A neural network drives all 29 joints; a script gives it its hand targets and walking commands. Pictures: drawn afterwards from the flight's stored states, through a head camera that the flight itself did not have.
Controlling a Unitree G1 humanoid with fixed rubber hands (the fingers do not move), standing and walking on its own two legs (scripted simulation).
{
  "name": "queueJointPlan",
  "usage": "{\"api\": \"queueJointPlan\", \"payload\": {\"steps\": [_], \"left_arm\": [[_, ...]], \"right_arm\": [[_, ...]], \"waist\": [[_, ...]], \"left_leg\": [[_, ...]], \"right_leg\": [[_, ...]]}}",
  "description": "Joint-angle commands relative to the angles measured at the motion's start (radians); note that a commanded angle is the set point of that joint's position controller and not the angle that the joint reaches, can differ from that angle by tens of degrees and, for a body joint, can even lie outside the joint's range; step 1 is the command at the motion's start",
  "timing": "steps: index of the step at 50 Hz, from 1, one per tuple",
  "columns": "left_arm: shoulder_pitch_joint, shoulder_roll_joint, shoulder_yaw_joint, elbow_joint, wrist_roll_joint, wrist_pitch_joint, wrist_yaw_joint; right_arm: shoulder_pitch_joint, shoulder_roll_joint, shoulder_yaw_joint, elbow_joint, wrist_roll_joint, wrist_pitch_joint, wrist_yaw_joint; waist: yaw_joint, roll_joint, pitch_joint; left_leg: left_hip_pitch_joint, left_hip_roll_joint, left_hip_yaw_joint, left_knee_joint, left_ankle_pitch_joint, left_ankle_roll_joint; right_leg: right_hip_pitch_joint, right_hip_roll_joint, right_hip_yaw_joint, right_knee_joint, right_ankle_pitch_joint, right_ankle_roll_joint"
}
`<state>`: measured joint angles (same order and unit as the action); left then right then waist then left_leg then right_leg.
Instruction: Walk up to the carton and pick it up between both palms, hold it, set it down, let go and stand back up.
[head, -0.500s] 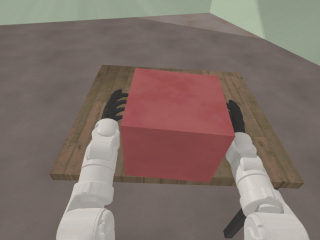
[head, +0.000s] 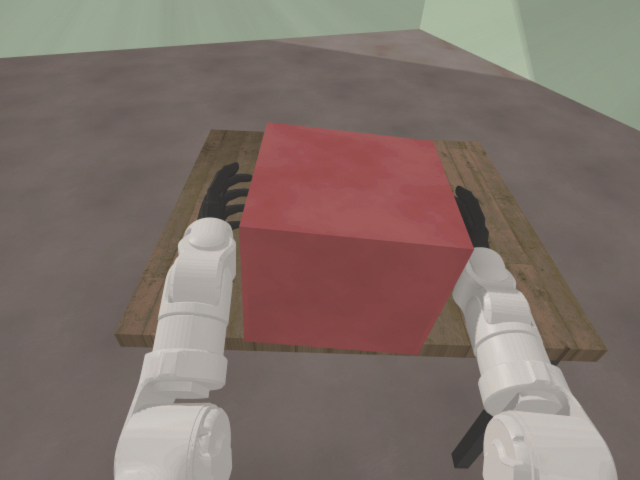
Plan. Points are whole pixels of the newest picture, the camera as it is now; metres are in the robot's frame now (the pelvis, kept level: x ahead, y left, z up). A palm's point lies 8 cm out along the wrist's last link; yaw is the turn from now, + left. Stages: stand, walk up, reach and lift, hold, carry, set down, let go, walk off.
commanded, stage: reach and lift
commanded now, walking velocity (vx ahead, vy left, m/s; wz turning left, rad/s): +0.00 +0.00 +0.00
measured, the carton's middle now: (341, 237) +0.40 +0.00 +0.13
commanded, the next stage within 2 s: hold in 0.62 s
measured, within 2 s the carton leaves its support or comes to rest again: neither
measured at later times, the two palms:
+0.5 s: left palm (221, 216) +0.39 +0.15 +0.17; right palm (474, 237) +0.38 -0.17 +0.15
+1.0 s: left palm (208, 215) +0.37 +0.16 +0.19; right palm (475, 231) +0.37 -0.16 +0.17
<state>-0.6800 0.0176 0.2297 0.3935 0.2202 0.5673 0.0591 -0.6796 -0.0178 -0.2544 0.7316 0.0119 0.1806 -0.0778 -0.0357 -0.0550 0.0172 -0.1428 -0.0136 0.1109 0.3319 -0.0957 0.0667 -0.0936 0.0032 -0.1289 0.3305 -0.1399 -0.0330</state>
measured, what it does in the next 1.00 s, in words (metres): stands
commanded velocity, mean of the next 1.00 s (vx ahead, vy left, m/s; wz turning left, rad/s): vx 0.00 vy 0.00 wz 0.00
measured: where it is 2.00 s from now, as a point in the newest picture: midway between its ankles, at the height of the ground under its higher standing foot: outside the picture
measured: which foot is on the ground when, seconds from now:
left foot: down 0.00-1.00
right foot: down 0.00-1.00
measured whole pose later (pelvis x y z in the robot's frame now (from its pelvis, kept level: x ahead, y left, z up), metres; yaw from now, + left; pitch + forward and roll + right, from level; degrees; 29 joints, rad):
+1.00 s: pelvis +0.02 -0.01 +0.00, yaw +1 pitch -9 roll -1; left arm -0.56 0.01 0.23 0.08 0.24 0.73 0.02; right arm -0.61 -0.04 -0.10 0.47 0.16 0.32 -0.15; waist -0.06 -0.05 0.05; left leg -0.06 0.00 0.10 0.35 -0.13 0.05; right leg 0.01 0.02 -0.14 0.31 -0.16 -0.04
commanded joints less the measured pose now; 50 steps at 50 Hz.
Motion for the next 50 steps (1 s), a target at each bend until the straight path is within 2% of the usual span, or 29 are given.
{"api": "queueJointPlan", "payload": {"steps": [1,9,15,20,36,43,50], "left_arm": [[-0.662,-0.575,-0.379,-0.131,-0.111,-0.039,-0.125],[-0.671,-0.575,-0.406,-0.177,-0.125,-0.037,-0.123],[-0.66,-0.575,-0.434,-0.239,-0.139,-0.029,-0.123],[-0.639,-0.568,-0.427,-0.252,-0.133,-0.012,-0.131],[-0.566,-0.541,-0.462,-0.401,-0.131,0.048,-0.165],[-0.559,-0.529,-0.481,-0.463,-0.137,0.084,-0.172],[-0.556,-0.516,-0.461,-0.464,-0.122,0.126,-0.183]], "right_arm": [[-0.91,0.463,0.34,-0.303,0.036,-0.104,0.119],[-0.916,0.469,0.376,-0.34,0.071,-0.095,0.11],[-0.906,0.486,0.437,-0.409,0.118,-0.078,0.092],[-0.897,0.486,0.462,-0.432,0.135,-0.059,0.081],[-0.815,0.485,0.554,-0.572,0.209,-0.001,0.033],[-0.814,0.475,0.568,-0.629,0.22,0.024,0.027],[-0.82,0.461,0.547,-0.622,0.214,0.051,0.031]], "waist": [[-0.021,0.073,-0.487],[-0.028,0.087,-0.511],[-0.029,0.085,-0.548],[-0.021,0.075,-0.517],[-0.04,0.079,-0.506],[-0.039,0.085,-0.487],[-0.033,0.083,-0.432]], "left_leg": [[0.295,0.057,-0.124,-0.058,-0.051,-0.04],[0.316,0.046,-0.124,-0.037,0.034,-0.051],[0.337,0.037,-0.127,-0.008,0.135,-0.057],[0.326,0.033,-0.125,-0.008,0.143,-0.054],[0.35,0.022,-0.125,0.022,0.267,-0.067],[0.343,0.027,-0.123,0.014,0.235,-0.067],[0.312,0.034,-0.114,-0.012,0.15,-0.058]], "right_leg": [[-0.045,0.006,0.044,-0.083,-0.045,0.039],[-0.023,0.008,0.049,-0.081,0.018,0.046],[0.015,0.012,0.058,-0.07,0.117,0.055],[0.029,0.012,0.061,-0.071,0.128,0.058],[0.101,0.016,0.068,-0.058,0.276,0.074],[0.086,0.016,0.064,-0.062,0.22,0.069],[0.073,0.011,0.063,-0.075,0.125,0.061]]}}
